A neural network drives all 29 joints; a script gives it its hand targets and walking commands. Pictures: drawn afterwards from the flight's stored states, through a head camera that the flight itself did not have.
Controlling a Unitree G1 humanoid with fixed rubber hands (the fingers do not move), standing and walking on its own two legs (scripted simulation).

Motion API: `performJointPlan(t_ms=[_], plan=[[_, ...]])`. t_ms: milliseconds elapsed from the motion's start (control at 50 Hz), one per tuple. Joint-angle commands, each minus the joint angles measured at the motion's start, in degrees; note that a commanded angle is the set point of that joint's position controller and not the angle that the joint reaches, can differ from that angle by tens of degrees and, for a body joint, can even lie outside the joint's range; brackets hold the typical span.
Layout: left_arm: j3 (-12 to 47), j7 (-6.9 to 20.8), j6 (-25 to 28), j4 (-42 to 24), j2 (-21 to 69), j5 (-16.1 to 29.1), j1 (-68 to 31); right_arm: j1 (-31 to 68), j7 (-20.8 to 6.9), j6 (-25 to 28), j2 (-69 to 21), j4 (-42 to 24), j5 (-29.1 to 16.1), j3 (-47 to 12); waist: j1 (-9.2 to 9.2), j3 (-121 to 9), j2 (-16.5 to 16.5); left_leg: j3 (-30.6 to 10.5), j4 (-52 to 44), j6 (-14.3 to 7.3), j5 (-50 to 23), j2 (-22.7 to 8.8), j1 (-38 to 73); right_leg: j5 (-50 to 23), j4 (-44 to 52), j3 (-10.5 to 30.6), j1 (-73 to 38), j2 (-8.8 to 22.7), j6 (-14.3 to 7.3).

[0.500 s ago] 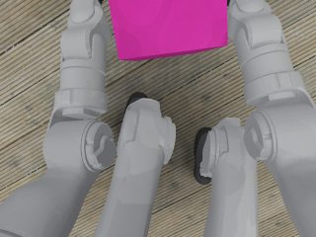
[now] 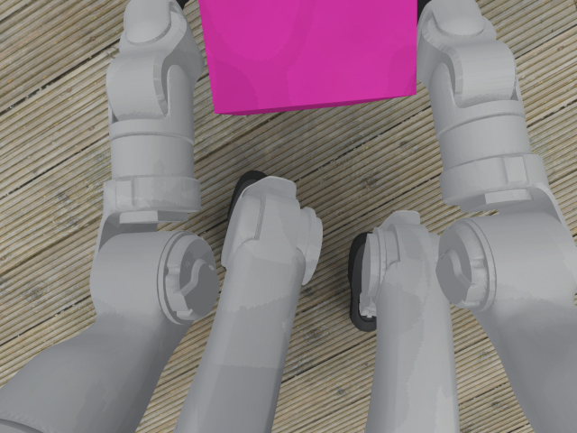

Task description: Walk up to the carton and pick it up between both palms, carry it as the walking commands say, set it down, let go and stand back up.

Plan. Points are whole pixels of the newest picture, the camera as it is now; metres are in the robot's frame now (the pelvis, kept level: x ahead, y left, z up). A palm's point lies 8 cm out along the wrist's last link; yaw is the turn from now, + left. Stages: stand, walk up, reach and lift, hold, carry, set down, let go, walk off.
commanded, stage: reach and lift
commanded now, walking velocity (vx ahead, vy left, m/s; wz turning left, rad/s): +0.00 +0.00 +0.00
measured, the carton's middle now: (296, 27) +0.52 +0.12 -0.19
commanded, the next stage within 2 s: none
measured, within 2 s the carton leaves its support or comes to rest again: neither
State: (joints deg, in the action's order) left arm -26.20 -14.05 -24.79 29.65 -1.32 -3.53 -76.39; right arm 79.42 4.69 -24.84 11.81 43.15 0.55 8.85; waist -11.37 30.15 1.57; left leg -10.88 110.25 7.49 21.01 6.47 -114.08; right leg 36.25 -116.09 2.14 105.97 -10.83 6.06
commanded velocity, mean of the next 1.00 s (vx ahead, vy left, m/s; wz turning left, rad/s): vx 0.00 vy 0.00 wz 0.00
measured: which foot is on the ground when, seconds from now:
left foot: down 0.00-1.00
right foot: down 0.00-1.00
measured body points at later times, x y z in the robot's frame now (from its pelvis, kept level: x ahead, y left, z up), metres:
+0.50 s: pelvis +0.00 -0.01 +0.05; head +0.33 +0.08 +0.34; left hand +0.48 +0.26 -0.06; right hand +0.55 +0.00 -0.08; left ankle +0.18 +0.15 -0.40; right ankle +0.12 -0.13 -0.40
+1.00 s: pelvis +0.00 -0.02 +0.10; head +0.29 +0.08 +0.41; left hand +0.46 +0.26 +0.01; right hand +0.53 +0.00 +0.00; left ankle +0.18 +0.15 -0.40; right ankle +0.12 -0.13 -0.40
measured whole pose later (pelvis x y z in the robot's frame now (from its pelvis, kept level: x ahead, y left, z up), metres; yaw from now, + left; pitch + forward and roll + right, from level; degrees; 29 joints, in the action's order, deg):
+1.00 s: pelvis +0.00 -0.02 +0.10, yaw +3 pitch +16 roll -5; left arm -23.5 -13.8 -28.2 27.2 0.5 -5.3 -69.1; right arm 69.9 4.9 -26.9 8.3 39.1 1.6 10.8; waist -11.6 30.1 0.2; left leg -15.1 92.6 8.9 19.7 6.9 -88.7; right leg 32.7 -97.1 0.4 81.5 -10.3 2.7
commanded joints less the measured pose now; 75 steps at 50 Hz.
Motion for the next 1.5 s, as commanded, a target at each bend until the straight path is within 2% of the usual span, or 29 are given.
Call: performJointPlan(t_ms=[0,60,140,240,340,400,600,660,780,1040,1200,1340,1480], plan=[[39.45,18.89,-2.07,-0.05,65.53,11.43,-37.75,53.81,-10.77,5.73,-61.4,-20.65,-7.84,-24.44,-1.21,-133.62,-0.75,18.18,-10.78,-2.9,-13.46,0.43,66.64,-7.04,16.82,-9.27,-19.8,-2.9,-5.51],[39.29,19.31,-1.93,-0.4,65.15,11.22,-36.93,53.67,-10.56,5.68,-62.56,-21.22,-8.03,-25.43,-2.34,-134.17,-0.28,18.86,-11.37,-3.05,-14.5,0.82,65.86,-8.43,18.13,-8.41,-23.02,-2.99,-5.28],[39.24,19.5,-1.96,-1.26,64.05,11.52,-36.39,53.48,-9.96,5.55,-62.83,-23.06,-8.43,-26.54,-2.87,-135.64,0.73,19.14,-12.32,-3.15,-15.64,1.19,65.42,-10.5,19.55,-7.49,-27.56,-2.99,-4.91],[39.84,19.44,-2.14,-2.33,62.92,12.09,-36.63,53.36,-9.3,5.28,-63.1,-24.77,-8.92,-27.45,-2.74,-136.36,1.74,19.12,-14.1,-3.3,-15.3,1.57,65.59,-11.57,21.51,-6.62,-31.65,-3.01,-4.56],[40.46,19.12,-2.84,-1.9,63.42,12.36,-35.8,53.83,-8.97,5.05,-62.43,-26.26,-9.2,-27.79,-2.21,-137.38,1.38,18.54,-15.84,-3.2,-14.24,1.54,67.72,-11.02,23.23,-6.44,-33.86,-3.0,-4.74],[41.1,18.9,-3.16,-2.13,64.11,12.6,-35.98,53.33,-9.23,4.73,-62.57,-25.66,-9.03,-27.39,-1.27,-136.95,1.23,17.83,-17.29,-3.09,-12.65,1.35,69.65,-9.36,24.4,-6.94,-33.5,-2.93,-5.12],[44.5,17.97,-4.21,-2.8,69.21,12.97,-34.69,52.43,-11.04,4.78,-62.54,-24.36,-8.79,-25.67,1.32,-137.84,-3.01,14.2,-22.08,-2.11,-8.62,0.62,80.51,-7.53,27.22,-8.31,-30.43,-3.07,-6.05],[45.35,17.74,-4.48,-3.31,69.68,13.04,-34.25,52.85,-11.3,4.79,-62.45,-24.7,-9.18,-25.56,1.37,-137.64,-4.41,13.74,-23.29,-2.0,-8.08,0.7,82.55,-7.43,28.14,-8.11,-30.62,-3.0,-6.15],[46.06,17.85,-4.74,-3.02,71.1,12.84,-32.81,52.23,-11.4,4.73,-62.79,-25.86,-8.95,-25.88,2.64,-137.36,-4.42,13.32,-25.42,-2.07,-7.31,1.03,83.79,-7.8,30.94,-7.31,-34.56,-2.91,-6.09],[43.27,19.09,-4.38,-0.39,68.9,11.93,-30.17,50.86,-10.42,4.28,-65.75,-27.05,-8.95,-27.27,1.24,-134.69,-0.86,14.77,-29.84,-3.28,-9.24,1.87,81.52,-9.45,37.84,-4.62,-47.27,-2.0,-5.31],[43.91,19.3,-4.04,-1.05,68.61,11.68,-28.7,49.28,-10.71,4.44,-67.38,-26.44,-9.34,-27.84,0.67,-134.7,-0.7,14.03,-33.15,-3.48,-10.07,1.69,85.29,-9.84,41.37,-4.12,-50.47,-1.48,-5.68],[46.6,18.9,-4.04,-1.54,71.54,12.01,-26.62,47.3,-11.75,5.12,-67.68,-25.59,-9.25,-27.19,2.14,-133.67,-3.37,11.75,-36.96,-2.83,-9.52,1.14,92.01,-9.88,44.21,-4.59,-49.83,-1.3,-6.51],[49.15,18.54,-4.23,-1.45,74.38,12.23,-24.18,46.04,-12.72,5.8,-66.96,-25.73,-8.9,-26.39,4.46,-132.26,-5.27,9.63,-40.72,-2.35,-7.99,0.35,97.96,-9.71,47.27,-5.02,-50.09,-0.93,-6.99]])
